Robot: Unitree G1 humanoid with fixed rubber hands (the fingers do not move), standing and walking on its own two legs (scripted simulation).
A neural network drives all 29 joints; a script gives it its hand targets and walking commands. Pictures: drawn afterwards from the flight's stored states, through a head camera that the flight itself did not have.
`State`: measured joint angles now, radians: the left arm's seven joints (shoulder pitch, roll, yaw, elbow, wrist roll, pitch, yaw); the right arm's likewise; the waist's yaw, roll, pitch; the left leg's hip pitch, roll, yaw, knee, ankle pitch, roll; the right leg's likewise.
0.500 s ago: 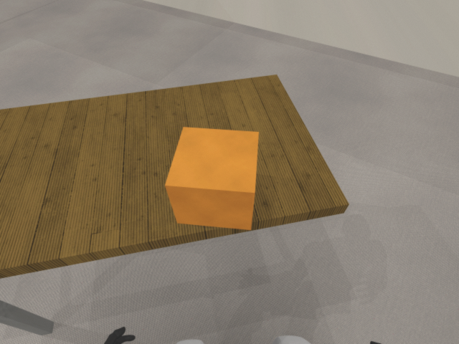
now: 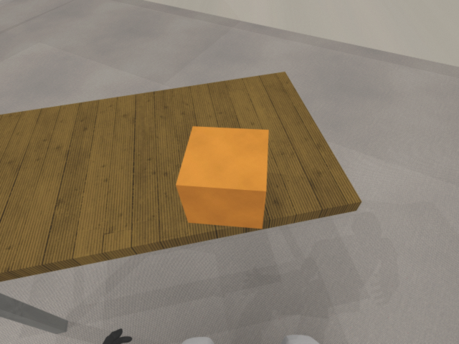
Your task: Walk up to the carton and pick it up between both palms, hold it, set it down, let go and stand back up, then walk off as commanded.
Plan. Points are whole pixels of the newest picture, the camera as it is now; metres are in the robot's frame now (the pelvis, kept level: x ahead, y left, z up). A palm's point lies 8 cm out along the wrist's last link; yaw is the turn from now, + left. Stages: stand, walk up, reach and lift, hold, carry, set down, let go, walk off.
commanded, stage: walk up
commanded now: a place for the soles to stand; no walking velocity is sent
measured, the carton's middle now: (227, 177) +0.44 +0.02 -0.02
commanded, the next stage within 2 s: none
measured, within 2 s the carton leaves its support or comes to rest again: neither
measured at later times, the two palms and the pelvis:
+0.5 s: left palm out of the picture +0.07 +0.33 -0.11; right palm out of the picture +0.11 -0.25 -0.13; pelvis +0.03 +0.03 -0.01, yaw +3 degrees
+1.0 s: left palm out of the picture +0.10 +0.37 -0.13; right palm (360, 341) +0.14 -0.21 -0.14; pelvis +0.03 +0.07 -0.02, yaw +6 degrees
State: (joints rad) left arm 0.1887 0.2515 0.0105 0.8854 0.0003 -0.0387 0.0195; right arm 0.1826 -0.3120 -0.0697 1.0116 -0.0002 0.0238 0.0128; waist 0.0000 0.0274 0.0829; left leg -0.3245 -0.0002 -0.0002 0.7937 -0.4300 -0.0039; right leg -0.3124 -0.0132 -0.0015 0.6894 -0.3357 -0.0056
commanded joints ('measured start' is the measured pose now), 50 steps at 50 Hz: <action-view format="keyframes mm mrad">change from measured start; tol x32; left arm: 1 -104 392 127 -85 44 -29 24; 50 -136 313 78 -89 -31 10 28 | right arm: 1 103 -256 -59 -105 -45 -21 23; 50 100 -325 -53 -110 -17 -94 -43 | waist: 1 -39 -192 -55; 4 -49 191 -111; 19 97 -297 -129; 30 -71 159 -127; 50 -56 57 -178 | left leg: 1 10 42 -62 -54 -33 77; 5 160 263 -534 -474 198 160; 16 196 202 -363 -269 740 198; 20 -336 -61 -159 349 -214 5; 25 -299 44 -129 140 -180 15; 28 51 14 -14 -262 124 18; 30 273 239 -528 -438 485 101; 36 247 265 -467 -223 1029 258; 44 -183 -23 -100 139 -122 44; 50 279 254 -529 -299 903 171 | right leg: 1 -85 -318 285 -257 -174 -188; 6 -253 -17 -14 260 -269 -13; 14 -170 -36 12 102 -232 -47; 20 292 -491 510 -266 596 -358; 28 68 -256 111 6 510 -163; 30 -283 11 -21 375 -207 -12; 35 -162 -71 64 247 -280 -10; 41 215 -348 357 -169 670 -223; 45 135 -343 282 -112 665 -249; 50 -158 -11 67 316 -291 -18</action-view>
